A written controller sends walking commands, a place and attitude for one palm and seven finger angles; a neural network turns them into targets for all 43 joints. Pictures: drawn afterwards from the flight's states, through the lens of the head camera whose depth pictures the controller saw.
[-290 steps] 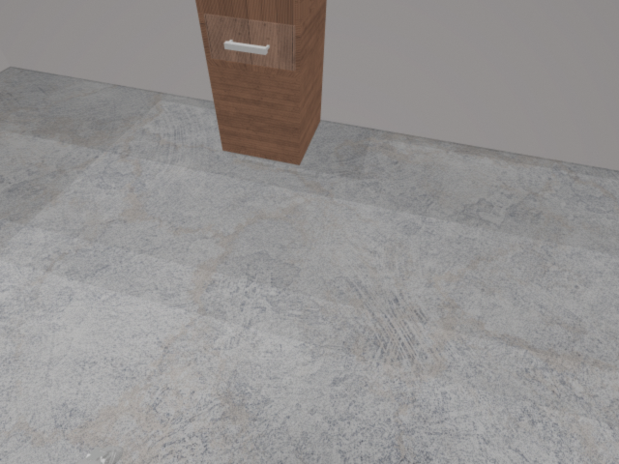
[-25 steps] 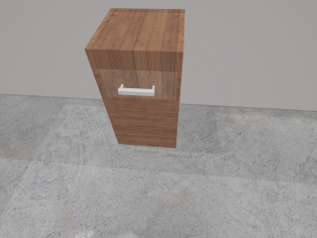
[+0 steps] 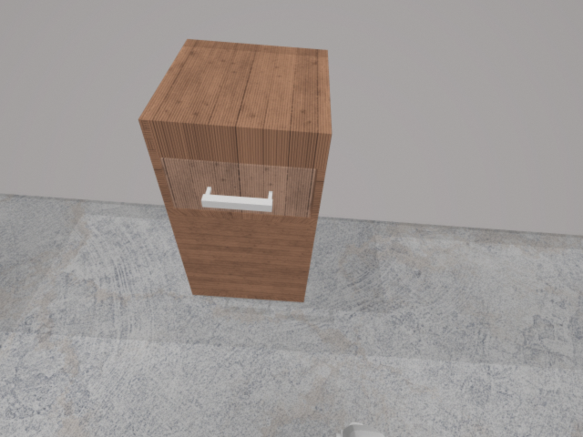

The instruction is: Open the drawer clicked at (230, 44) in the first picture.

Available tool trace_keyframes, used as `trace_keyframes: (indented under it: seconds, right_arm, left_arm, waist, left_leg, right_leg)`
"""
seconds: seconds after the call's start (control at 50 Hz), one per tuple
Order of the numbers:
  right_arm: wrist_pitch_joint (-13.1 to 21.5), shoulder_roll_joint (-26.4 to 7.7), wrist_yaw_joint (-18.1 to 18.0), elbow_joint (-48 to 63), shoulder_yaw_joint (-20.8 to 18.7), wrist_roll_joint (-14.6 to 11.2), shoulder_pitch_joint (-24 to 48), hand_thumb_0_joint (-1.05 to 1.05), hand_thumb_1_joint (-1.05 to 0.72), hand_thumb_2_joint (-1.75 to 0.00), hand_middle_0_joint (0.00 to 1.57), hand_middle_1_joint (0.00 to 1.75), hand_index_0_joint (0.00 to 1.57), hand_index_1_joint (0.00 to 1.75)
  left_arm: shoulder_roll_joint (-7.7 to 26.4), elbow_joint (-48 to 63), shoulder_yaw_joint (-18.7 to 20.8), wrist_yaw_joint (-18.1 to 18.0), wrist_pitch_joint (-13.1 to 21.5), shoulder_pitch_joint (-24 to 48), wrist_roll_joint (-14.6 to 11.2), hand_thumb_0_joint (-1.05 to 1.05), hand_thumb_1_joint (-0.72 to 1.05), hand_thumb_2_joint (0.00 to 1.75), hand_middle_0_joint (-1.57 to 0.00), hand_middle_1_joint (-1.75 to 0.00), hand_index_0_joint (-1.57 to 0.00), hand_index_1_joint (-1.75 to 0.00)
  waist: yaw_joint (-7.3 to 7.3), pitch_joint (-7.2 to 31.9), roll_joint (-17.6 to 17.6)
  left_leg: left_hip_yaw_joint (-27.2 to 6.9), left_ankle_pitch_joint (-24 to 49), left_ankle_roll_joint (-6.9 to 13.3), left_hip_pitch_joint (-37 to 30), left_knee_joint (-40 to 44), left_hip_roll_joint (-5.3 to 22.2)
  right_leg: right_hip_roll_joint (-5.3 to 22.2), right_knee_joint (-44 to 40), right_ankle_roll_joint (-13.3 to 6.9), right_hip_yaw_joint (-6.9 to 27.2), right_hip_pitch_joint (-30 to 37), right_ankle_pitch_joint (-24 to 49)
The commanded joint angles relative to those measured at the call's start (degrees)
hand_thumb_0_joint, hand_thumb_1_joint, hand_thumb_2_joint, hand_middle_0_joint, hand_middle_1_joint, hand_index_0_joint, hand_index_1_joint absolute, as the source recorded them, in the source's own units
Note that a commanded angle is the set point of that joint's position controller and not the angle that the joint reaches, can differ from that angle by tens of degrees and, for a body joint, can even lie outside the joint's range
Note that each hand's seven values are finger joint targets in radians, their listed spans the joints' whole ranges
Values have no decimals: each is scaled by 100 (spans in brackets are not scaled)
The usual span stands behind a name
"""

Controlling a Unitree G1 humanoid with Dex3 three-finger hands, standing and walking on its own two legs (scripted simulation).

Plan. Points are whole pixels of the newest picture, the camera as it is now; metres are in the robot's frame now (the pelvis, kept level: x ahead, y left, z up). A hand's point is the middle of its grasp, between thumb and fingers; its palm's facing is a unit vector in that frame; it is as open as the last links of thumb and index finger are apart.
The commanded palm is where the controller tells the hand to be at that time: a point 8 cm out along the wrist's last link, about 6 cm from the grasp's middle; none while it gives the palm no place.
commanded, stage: take the last steps up to it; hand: left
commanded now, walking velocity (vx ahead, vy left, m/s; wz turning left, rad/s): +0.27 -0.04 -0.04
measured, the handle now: (238, 197) +0.71 +0.16 -0.19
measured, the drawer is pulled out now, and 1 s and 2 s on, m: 0.00 0.00 0.00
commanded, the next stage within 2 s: come to a stop and stand still in 0.36 s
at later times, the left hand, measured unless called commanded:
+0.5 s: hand (224, 408) +0.20 +0.11 -0.17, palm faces +0.07 -0.97 -0.22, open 7.1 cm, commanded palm none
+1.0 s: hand (230, 407) +0.21 +0.11 -0.18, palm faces +0.05 -0.95 -0.31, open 7.3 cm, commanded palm none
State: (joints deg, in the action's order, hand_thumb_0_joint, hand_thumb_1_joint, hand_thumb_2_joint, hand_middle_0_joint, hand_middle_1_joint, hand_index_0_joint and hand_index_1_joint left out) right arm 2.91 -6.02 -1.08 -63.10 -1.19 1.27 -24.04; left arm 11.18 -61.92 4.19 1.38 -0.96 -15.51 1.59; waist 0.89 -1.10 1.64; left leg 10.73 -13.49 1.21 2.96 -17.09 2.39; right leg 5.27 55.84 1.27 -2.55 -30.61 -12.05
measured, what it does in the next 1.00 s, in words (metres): walks ahead: right foot, then left foot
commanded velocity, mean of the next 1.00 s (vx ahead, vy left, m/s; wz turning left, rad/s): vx -0.01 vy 0.00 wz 0.01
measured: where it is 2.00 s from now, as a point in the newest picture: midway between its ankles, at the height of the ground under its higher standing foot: outside the picture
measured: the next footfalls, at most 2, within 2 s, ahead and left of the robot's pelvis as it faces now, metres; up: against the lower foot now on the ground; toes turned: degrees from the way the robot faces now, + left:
right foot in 0.20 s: +0.19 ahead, -0.15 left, +0.00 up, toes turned -9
left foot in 0.60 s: +0.29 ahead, +0.07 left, +0.00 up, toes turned +7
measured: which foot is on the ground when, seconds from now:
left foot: down 0.00-0.20, up 0.22-0.58, down 0.60-0.94, up 0.96-1.00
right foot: up 0.00-0.18, down 0.20-0.68, up 0.70-0.92, down 0.94-1.00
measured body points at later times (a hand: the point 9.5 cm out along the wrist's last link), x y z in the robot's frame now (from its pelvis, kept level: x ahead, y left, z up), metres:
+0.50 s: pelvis +0.16 -0.07 -0.01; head +0.17 -0.08 +0.44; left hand +0.20 +0.16 -0.15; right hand +0.21 -0.30 -0.16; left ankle +0.20 +0.06 -0.71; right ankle +0.15 -0.15 -0.75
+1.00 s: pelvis +0.18 -0.10 -0.02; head +0.21 -0.13 +0.43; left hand +0.20 +0.15 -0.16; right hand +0.25 -0.33 -0.19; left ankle +0.23 +0.05 -0.74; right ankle +0.17 -0.19 -0.75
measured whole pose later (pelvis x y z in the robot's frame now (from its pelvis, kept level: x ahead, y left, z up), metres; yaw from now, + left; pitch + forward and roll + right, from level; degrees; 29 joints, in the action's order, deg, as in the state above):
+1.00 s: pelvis +0.18 -0.10 -0.02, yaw +0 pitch -1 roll +2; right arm -4.0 -11.0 -0.6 -58.6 -3.7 0.7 -7.7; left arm 10.4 -58.8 2.8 -1.9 -1.2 -13.8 1.4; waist -0.4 -4.1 -2.5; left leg 3.6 -20.0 -0.8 22.4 -38.0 3.4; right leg 1.4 36.2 -2.1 -3.4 -15.1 -20.3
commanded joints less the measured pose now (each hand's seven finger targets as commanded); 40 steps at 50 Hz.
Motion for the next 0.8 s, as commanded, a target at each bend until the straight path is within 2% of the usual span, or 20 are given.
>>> trace_keyframes:
  seconds: [0.0,0.08,0.12,0.14,0.16,0.18,0.2,0.22,0.24,0.28,0.32,0.42,0.48,0.52,0.54,0.56,0.58,0.64,0.72,0.78]
  right_arm:
    - [112,-862,-55,-11,-213,20,-557,0,-90,-90,20,30,20,30]
    - [61,-909,-36,-99,-260,61,-566,0,-90,-90,20,30,20,30]
    - [31,-913,-41,-98,-269,59,-419,0,-90,-90,20,30,20,30]
    - [21,-874,-38,-122,-255,31,-364,0,-90,-90,20,30,20,30]
    - [46,-759,3,-131,-241,-24,-385,0,-90,-90,20,30,20,30]
    - [67,-388,63,43,-160,-91,-504,0,-90,-90,20,30,20,30]
    - [7,-558,51,229,-153,-95,-228,0,-90,-90,20,30,20,30]
    - [-23,-537,58,237,-207,-78,77,0,-90,-90,20,30,20,30]
    - [-30,-553,52,249,-233,-48,209,0,-90,-90,20,30,20,30]
    - [-108,-358,73,114,-227,11,103,0,-90,-90,20,30,20,30]
    - [-202,-238,71,43,-198,37,-146,0,-90,-90,20,30,20,30]
    - [-203,-299,135,315,-148,13,419,0,-90,-90,20,30,20,30]
    - [-176,-347,97,405,-67,-24,805,0,-90,-90,20,30,20,30]
    - [-200,-412,40,344,-4,-38,792,0,-90,-90,20,30,20,30]
    - [-207,-514,20,306,-10,-47,767,0,-90,-90,20,30,20,30]
    - [-181,-714,-2,291,-37,-49,704,0,-90,-90,20,30,20,30]
    - [-184,-967,-21,326,-88,-59,644,0,-90,-90,20,30,20,30]
    - [-311,-1230,-135,419,-163,-87,971,0,-90,-90,20,30,20,30]
    - [-397,-1408,-190,591,-323,-38,1128,0,-90,-90,20,30,20,30]
    - [-435,-1433,-165,698,-397,-14,1288,0,-90,-90,20,30,20,30]
  left_arm:
    - [0,562,-73,20,154,826,-17,0,90,90,-20,-30,-20,-30]
    - [-28,593,-60,14,227,986,-29,0,90,90,-20,-30,-20,-30]
    - [-4,488,-28,11,271,657,-16,0,90,90,-20,-30,-20,-30]
    - [139,291,8,-8,319,106,-4,0,90,90,-20,-30,-20,-30]
    - [459,47,85,-48,401,-686,20,0,90,90,-20,-30,-20,-30]
    - [1091,-121,224,-143,458,-1416,26,0,90,90,-20,-30,-20,-30]
    - [1303,-146,223,-173,442,-1614,-91,0,90,90,-20,-30,-20,-30]
    - [1160,-22,194,-197,435,-1054,-95,0,90,90,-20,-30,-20,-30]
    - [835,111,119,-215,424,-537,-96,0,90,90,-20,-30,-20,-30]
    - [297,219,-33,-261,466,-6,-69,0,90,90,-20,-30,-20,-30]
    - [122,253,-71,-276,521,95,-27,0,90,90,-20,-30,-20,-30]
    - [332,158,-96,-244,530,-113,-34,0,90,90,-20,-30,-20,-30]
    - [305,86,-153,-271,464,-134,-33,0,90,90,-20,-30,-20,-30]
    - [364,82,-170,-319,366,-16,-67,0,90,90,-20,-30,-20,-30]
    - [385,45,-187,-337,326,-35,-94,0,90,90,-20,-30,-20,-30]
    - [334,31,-195,-361,281,-171,-93,0,90,90,-20,-30,-20,-30]
    - [292,74,-213,-401,208,-301,-90,0,90,90,-20,-30,-20,-30]
    - [251,111,-215,-425,40,-554,-114,0,90,90,-20,-30,-20,-30]
    - [316,298,-121,-377,-52,-408,-90,0,90,90,-20,-30,-20,-30]
    - [201,419,-82,-355,-42,-314,-81,0,90,90,-20,-30,-20,-30]
  waist:
    - [182,-687,-828]
    - [215,-679,-999]
    - [13,-523,-914]
    - [-255,-261,-680]
    - [-597,260,-126]
    - [-770,814,1450]
    - [-772,883,1308]
    - [-659,614,1128]
    - [-446,183,666]
    - [-89,-79,81]
    - [124,-83,280]
    - [1,-87,380]
    - [-73,-107,453]
    - [-24,27,409]
    - [9,27,345]
    - [-14,179,2]
    - [-49,245,-486]
    - [-133,112,-1580]
    - [-30,615,-1265]
    - [-24,932,-828]
  left_leg:
    - [-883,745,757,4,854,1545]
    - [-860,846,724,250,504,1546]
    - [-712,891,594,444,55,1418]
    - [-500,1163,429,633,-657,1205]
    - [-234,1059,227,1255,-1871,911]
    - [150,-954,-18,2592,-3613,185]
    - [-478,-2181,17,3007,-4818,37]
    - [-932,-1720,60,3215,-5349,261]
    - [-1016,-1198,48,3267,-5464,471]
    - [-1000,-544,-71,2727,-4979,645]
    - [-849,-428,-205,2440,-4437,612]
    - [-634,-266,-257,2449,-3106,442]
    - [-648,-184,-270,2011,-2258,316]
    - [-657,386,-290,1339,-1481,184]
    - [-678,1133,-285,898,-1029,217]
    - [-864,2545,-207,492,-823,455]
    - [-1145,3828,-19,197,-912,874]
    - [-1681,4561,611,446,-516,1529]
    - [-1814,4691,1082,-32,-476,1840]
    - [-1628,4336,1078,-172,-660,1768]
  right_leg:
    - [169,-1017,-4,-193,-488,-68]
    - [-52,-1768,-133,-421,267,-277]
    - [-240,-2279,-209,-589,1032,-61]
    - [-376,-2698,-264,-678,1901,103]
    - [14,-2932,-459,-148,3199,93]
    - [1502,-3536,-966,1869,4299,10]
    - [2051,-4180,-1326,2746,4033,-131]
    - [1961,-4390,-1316,2587,3377,-702]
    - [1822,-4489,-1256,2198,2814,-1005]
    - [1361,-4531,-1011,1029,1934,-3]
    - [1176,-4502,-976,382,1682,939]
    - [1061,-4424,-1135,162,2119,1638]
    - [1002,-4067,-1072,86,2216,2661]
    - [754,-3658,-870,-111,2209,2974]
    - [670,-3412,-703,-152,2056,2837]
    - [480,-3090,-492,-163,1961,2416]
    - [282,-2897,-321,-171,1714,1425]
    - [-134,-2251,-84,-319,1642,-850]
    - [-238,-546,-95,111,859,-2111]
    - [-286,-367,-53,157,724,-1972]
